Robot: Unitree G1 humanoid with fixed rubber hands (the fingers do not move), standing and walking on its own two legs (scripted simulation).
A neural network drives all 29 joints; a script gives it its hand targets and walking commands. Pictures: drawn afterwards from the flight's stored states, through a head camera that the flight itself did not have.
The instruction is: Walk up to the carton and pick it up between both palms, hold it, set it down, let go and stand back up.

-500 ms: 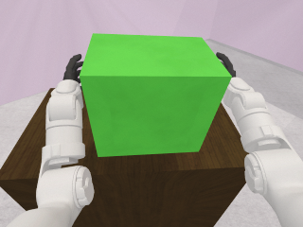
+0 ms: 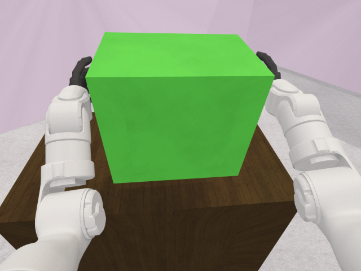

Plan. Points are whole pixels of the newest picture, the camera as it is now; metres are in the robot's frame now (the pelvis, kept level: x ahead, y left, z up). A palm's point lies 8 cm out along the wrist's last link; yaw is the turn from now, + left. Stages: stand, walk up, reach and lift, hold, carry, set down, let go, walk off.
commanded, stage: reach and lift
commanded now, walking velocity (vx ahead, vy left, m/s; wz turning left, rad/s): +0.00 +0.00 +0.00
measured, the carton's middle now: (175, 108) +0.41 +0.01 +0.21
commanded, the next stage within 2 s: hold in 0.92 s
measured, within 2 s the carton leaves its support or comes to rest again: neither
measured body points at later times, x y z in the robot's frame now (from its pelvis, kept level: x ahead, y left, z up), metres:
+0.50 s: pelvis +0.01 -0.01 +0.00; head -0.06 +0.01 +0.44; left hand +0.40 +0.20 +0.28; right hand +0.40 -0.20 +0.29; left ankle +0.02 +0.12 -0.75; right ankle +0.01 -0.12 -0.75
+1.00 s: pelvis +0.01 -0.01 +0.00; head -0.08 +0.01 +0.44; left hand +0.40 +0.20 +0.31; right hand +0.39 -0.20 +0.32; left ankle +0.02 +0.12 -0.75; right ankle +0.01 -0.12 -0.75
